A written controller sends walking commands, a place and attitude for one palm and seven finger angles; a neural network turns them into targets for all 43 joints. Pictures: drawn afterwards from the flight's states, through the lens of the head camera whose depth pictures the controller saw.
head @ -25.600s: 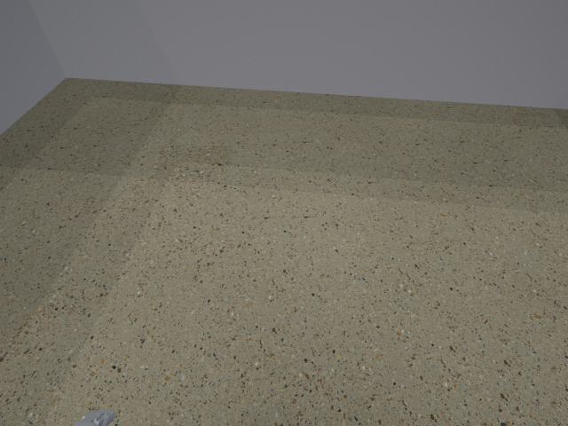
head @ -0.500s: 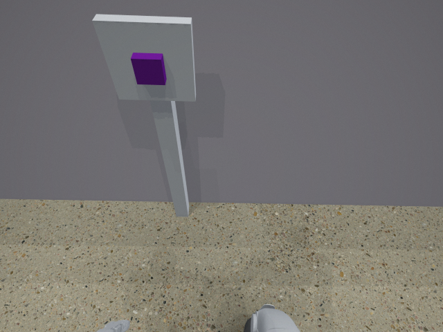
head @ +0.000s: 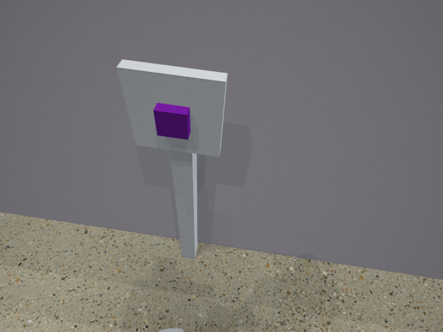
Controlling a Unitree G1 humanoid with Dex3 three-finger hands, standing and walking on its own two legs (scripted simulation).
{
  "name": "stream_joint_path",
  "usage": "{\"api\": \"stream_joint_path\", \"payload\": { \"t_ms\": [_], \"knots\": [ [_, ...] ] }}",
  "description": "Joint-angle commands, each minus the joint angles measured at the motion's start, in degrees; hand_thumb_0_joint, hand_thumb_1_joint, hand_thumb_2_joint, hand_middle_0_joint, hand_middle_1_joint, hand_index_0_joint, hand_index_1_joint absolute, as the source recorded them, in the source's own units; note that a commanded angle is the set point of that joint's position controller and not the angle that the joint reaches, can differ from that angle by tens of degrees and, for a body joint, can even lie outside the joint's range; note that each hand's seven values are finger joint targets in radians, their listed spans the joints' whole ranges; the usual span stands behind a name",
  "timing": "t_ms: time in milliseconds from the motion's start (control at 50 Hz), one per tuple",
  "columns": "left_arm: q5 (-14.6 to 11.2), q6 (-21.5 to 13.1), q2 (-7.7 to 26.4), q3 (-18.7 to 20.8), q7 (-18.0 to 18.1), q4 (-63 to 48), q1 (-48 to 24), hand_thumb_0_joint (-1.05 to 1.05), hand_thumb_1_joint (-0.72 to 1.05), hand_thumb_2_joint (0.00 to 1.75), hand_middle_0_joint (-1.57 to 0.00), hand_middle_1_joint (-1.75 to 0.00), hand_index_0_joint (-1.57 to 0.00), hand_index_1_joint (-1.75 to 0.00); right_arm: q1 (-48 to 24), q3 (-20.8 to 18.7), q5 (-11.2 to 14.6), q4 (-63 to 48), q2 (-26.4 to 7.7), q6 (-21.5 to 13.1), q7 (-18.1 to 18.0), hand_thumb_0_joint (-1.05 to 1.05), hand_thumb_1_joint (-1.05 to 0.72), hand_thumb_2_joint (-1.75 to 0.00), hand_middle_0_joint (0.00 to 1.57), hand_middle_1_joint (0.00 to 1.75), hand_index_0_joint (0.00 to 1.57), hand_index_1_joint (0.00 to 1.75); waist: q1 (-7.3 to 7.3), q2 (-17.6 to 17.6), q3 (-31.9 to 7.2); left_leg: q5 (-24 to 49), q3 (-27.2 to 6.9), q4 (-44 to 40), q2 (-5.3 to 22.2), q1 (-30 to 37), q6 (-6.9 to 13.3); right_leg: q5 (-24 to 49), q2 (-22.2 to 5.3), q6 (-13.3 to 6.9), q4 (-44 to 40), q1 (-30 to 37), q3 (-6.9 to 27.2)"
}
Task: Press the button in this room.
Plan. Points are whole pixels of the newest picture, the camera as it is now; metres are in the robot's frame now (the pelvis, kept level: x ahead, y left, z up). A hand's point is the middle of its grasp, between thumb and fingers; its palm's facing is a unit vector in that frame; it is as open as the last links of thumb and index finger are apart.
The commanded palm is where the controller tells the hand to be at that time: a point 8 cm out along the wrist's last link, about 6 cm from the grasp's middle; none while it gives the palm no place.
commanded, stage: come to a stop and stand still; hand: left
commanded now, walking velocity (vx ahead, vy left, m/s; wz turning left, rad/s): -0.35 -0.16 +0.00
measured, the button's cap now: (173, 120) +0.49 +0.16 +0.10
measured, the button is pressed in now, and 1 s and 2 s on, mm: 0 0 0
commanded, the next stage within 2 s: none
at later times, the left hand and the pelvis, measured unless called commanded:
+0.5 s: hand out of the picture -0.01 +0.14 -0.15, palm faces +0.00 -0.97 -0.25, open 7.4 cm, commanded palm none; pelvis -0.03 -0.05 +0.01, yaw -2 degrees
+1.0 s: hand out of the picture +0.00 +0.20 -0.16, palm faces +0.03 -0.96 -0.28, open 7.4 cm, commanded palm none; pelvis -0.05 -0.01 +0.00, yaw -1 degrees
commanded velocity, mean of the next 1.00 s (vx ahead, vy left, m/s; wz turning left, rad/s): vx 0.00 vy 0.03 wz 0.00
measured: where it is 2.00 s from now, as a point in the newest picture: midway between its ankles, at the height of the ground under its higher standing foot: outside the picture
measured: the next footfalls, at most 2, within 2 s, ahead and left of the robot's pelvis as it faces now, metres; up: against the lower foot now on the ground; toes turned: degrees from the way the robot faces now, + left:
right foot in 0.38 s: -0.01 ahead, -0.17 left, +0.00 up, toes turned -7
left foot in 0.74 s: -0.01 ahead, +0.10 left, +0.00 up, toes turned +2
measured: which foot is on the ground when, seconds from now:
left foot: down 0.00-0.38, up 0.40-0.72, down 0.74-1.00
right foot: up 0.00-0.36, down 0.38-1.00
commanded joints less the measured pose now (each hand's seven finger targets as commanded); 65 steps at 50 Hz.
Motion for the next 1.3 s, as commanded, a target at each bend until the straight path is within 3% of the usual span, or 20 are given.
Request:
{"api": "stream_joint_path", "payload": {
  "t_ms": [0, 80, 160, 300, 320, 340, 360, 380, 400, 460, 580, 640, 660, 680, 700, 720, 740, 760, 820, 1280],
  "knots": [
    [-0.5, 2.0, 5.8, 0.7, 1.4, -2.8, 4.7, 0.00, 0.90, 0.90, -0.20, -0.30, -0.20, -0.30, 9.8, -1.9, 0.4, 0.8, -11.1, 1.2, -2.6, 0.00, -0.90, -0.90, 0.20, 0.30, 0.20, 0.30, -3.87, 18.0, -6.5, 58.2, -16.4, -11.9, 19.4, 15.5, 10.0, -15.5, -1.1, 1.9, 19.5, -11.0, 5.7],
    [0.0, 2.8, 5.7, 2.5, 0.6, -4.7, 3.0, 0.00, 0.90, 0.90, -0.20, -0.30, -0.20, -0.30, 4.9, -3.2, -0.2, -1.9, -11.3, 2.2, -3.0, 0.00, -0.90, -0.90, 0.20, 0.30, 0.20, 0.30, -3.05, 5.5, -8.0, 46.4, -11.7, -9.8, 17.7, 17.0, 11.1, -9.7, -0.2, 1.7, 35.0, -20.0, 9.3],
    [0.1, 4.0, 4.8, 3.4, 0.1, -6.8, 2.7, 0.00, 0.90, 0.90, -0.20, -0.30, -0.20, -0.30, 2.0, -3.5, -0.2, -3.2, -9.9, 2.1, -2.5, 0.00, -0.90, -0.90, 0.20, 0.30, 0.20, 0.30, -2.20, 8.7, -10.1, 30.0, -8.7, -12.4, 15.7, 12.3, 9.8, -5.3, -0.5, 2.7, 36.9, -19.4, 9.9],
    [0.2, 2.5, 2.0, 2.0, -0.4, -5.2, 6.4, 0.00, 0.90, 0.90, -0.20, -0.30, -0.20, -0.30, 0.3, -4.0, -0.9, -2.9, -9.7, 2.9, -0.7, 0.00, -0.90, -0.90, 0.20, 0.30, 0.20, 0.30, -0.59, 12.3, -7.6, -14.8, -9.9, -17.1, 10.5, -1.0, 5.1, -1.7, 0.1, 0.5, 3.6, -1.7, 2.4],
    [0.5, 2.1, 3.1, 1.9, -0.3, -3.6, 10.4, 0.00, 0.90, 0.90, -0.20, -0.30, -0.20, -0.30, 0.1, -3.7, -0.6, -2.8, -8.5, 3.2, -0.6, 0.00, -0.90, -0.90, 0.20, 0.30, 0.20, 0.30, 0.95, 8.3, -6.7, -20.9, -7.6, -14.5, 7.1, -5.2, 2.6, 2.3, 0.1, 0.6, -3.6, 3.4, 1.5],
    [1.2, 1.6, 6.3, 1.9, -0.1, -3.5, 10.7, 0.00, 0.90, 0.90, -0.20, -0.30, -0.20, -0.30, 1.1, -3.1, 0.1, -2.7, -4.9, 3.7, -0.3, 0.00, -0.90, -0.90, 0.20, 0.30, 0.20, 0.30, 0.92, -2.4, -3.9, -22.8, -3.8, -4.8, 2.0, -8.9, -0.7, -6.7, -6.9, -1.1, -14.3, 1.5, 10.9],
    [1.2, 1.4, 10.4, 1.8, 0.0, -5.7, 5.6, 0.00, 0.90, 0.90, -0.20, -0.30, -0.20, -0.30, 0.7, -2.2, 0.3, -4.4, -1.5, 4.2, 0.2, 0.00, -0.90, -0.90, 0.20, 0.30, 0.20, 0.30, -0.37, -14.3, 2.3, -20.3, -1.9, 4.3, -2.3, -11.2, -3.1, -23.2, -18.2, -5.7, -24.7, -9.3, 27.7],
    [1.1, 1.7, 12.8, 2.3, 0.3, -8.1, 0.5, 0.00, 0.90, 0.90, -0.20, -0.30, -0.20, -0.30, -1.5, -2.6, -0.1, -5.3, -4.6, 4.7, 0.6, 0.00, -0.90, -0.90, 0.20, 0.30, 0.20, 0.30, -0.23, -8.9, 4.4, -17.9, -4.9, 11.0, -1.0, -5.8, -2.4, -26.6, -21.9, -8.2, -28.3, -20.5, 31.1],
    [1.0, 1.0, 13.8, 3.1, 0.6, -8.8, -2.9, 0.00, 0.90, 0.90, -0.20, -0.30, -0.20, -0.30, -0.7, -2.7, -0.4, -4.6, -4.6, 5.1, 0.6, 0.00, -0.90, -0.90, 0.20, 0.30, 0.20, 0.30, -0.86, -13.2, 5.9, -14.7, -7.2, 15.2, -1.2, -6.6, -1.9, -24.8, -20.5, -8.2, -28.8, -21.7, 32.5],
    [0.6, 0.3, 9.7, 2.2, 0.0, -8.9, -5.8, 0.00, 0.90, 0.90, -0.20, -0.30, -0.20, -0.30, 7.9, -2.8, -0.7, -0.8, -5.9, 4.1, 1.0, 0.00, -0.90, -0.90, 0.20, 0.30, 0.20, 0.30, -3.63, -10.3, 4.0, -7.7, -4.9, 19.0, -1.6, -6.2, -2.3, -4.1, -13.5, -5.2, -21.2, -13.6, 17.3],
    [0.8, -0.4, 8.8, 2.7, 0.4, -5.0, 3.5, 0.00, 0.90, 0.90, -0.20, -0.30, -0.20, -0.30, 5.6, -1.8, -0.1, -2.2, -4.8, 2.8, 0.3, 0.00, -0.90, -0.90, 0.20, 0.30, 0.20, 0.30, 1.06, -10.1, -1.7, -13.1, -3.2, 7.9, -2.1, -6.3, -3.4, 25.0, -15.8, -8.5, -13.1, 3.0, 16.2],
    [0.7, 0.0, 10.0, 3.0, 0.8, -3.6, 3.2, 0.00, 0.90, 0.90, -0.20, -0.30, -0.20, -0.30, 7.0, -1.2, 0.4, -1.4, -4.0, 2.5, -0.4, 0.00, -0.90, -0.90, 0.20, 0.30, 0.20, 0.30, 0.54, -9.9, -4.6, -11.3, -2.4, -1.7, -2.9, -0.1, -3.1, 35.7, -15.4, -8.8, -8.5, 4.0, 15.5],
    [0.4, 0.1, 9.7, 2.9, 0.9, -3.5, 2.0, 0.00, 0.90, 0.90, -0.20, -0.30, -0.20, -0.30, 9.0, -1.1, 0.4, -0.5, -3.6, 2.2, -0.6, 0.00, -0.90, -0.90, 0.20, 0.30, 0.20, 0.30, -0.47, -9.8, -5.9, -6.7, -1.9, -7.1, -3.4, 4.3, -3.0, 35.4, -13.7, -7.4, -6.7, 2.8, 14.2],
    [0.6, -0.8, 19.1, 1.9, 0.7, -9.6, -4.8, 0.00, 0.90, 0.90, -0.20, -0.30, -0.20, -0.30, 7.4, -1.6, -0.9, -7.5, -14.3, 2.3, 0.1, 0.00, -0.90, -0.90, 0.20, 0.30, 0.20, 0.30, -5.74, -5.6, 1.8, -3.8, -6.7, -13.0, -2.6, 5.8, -0.4, 28.4, -9.2, -5.6, -3.7, -1.9, 10.2],
    [0.1, -0.5, 11.9, 3.4, 1.3, -11.2, -2.9, 0.00, 0.90, 0.90, -0.20, -0.30, -0.20, -0.30, 11.5, -2.2, -1.4, -7.5, -12.8, 0.2, -0.2, 0.00, -0.90, -0.90, 0.20, 0.30, 0.20, 0.30, -3.79, 7.3, -11.7, 8.9, -9.0, -10.7, 1.3, 10.1, 0.7, 17.4, -6.2, -3.4, 4.2, -2.0, 6.9],
    [-0.5, -0.3, 8.0, 2.2, 1.2, -11.1, 0.6, 0.00, 0.90, 0.90, -0.20, -0.30, -0.20, -0.30, 11.0, -1.8, -1.5, -7.9, -11.7, 0.4, -1.0, 0.00, -0.90, -0.90, 0.20, 0.30, 0.20, 0.30, -2.53, 11.0, -16.4, 19.8, -11.4, -5.5, 4.5, 13.8, 2.3, 14.1, -4.4, -2.9, 4.6, -4.9, 5.2],
    [-0.3, 0.0, 5.3, 1.7, 1.3, -10.9, 2.7, 0.00, 0.90, 0.90, -0.20, -0.30, -0.20, -0.30, 11.1, -1.4, -1.5, -8.7, -10.5, 0.8, -1.4, 0.00, -0.90, -0.90, 0.20, 0.30, 0.20, 0.30, -2.16, 5.2, -15.8, 21.6, -10.7, -3.1, 5.6, 12.2, 2.7, 12.8, -3.4, -2.8, 2.3, -5.5, 4.9],
    [0.4, 0.8, 5.2, 1.2, 1.4, -10.3, 1.6, 0.00, 0.90, 0.90, -0.20, -0.30, -0.20, -0.30, 10.8, -1.4, -1.0, -8.6, -9.2, 0.9, -1.5, 0.00, -0.90, -0.90, 0.20, 0.30, 0.20, 0.30, -2.68, 9.3, -12.6, 24.3, -10.1, -3.3, 3.3, 10.6, 2.1, 14.0, -2.7, -2.5, 2.9, -5.8, 4.6],
    [0.5, 1.5, 7.1, 1.3, 1.1, -11.3, 1.9, 0.00, 0.90, 0.90, -0.20, -0.30, -0.20, -0.30, 10.7, -1.5, -0.6, -9.4, -10.1, 1.1, -1.8, 0.00, -0.90, -0.90, 0.20, 0.30, 0.20, 0.30, -2.26, 4.7, -6.3, 23.6, -8.9, -3.3, 2.6, 6.2, 1.8, 16.4, -2.4, -2.3, 2.8, -5.5, 5.3],
    [0.5, 0.7, 15.5, 1.8, -0.7, -11.5, -5.7, 0.00, 0.90, 0.90, -0.20, -0.30, -0.20, -0.30, 3.1, -2.1, -0.5, -7.3, -16.7, 0.2, -0.4, 0.00, -0.90, -0.90, 0.20, 0.30, 0.20, 0.30, -1.95, 2.4, -1.5, -6.6, -10.2, -15.2, 2.1, 2.9, 1.5, 7.1, -4.2, -1.8, -7.9, -3.8, 8.5]
  ]
}}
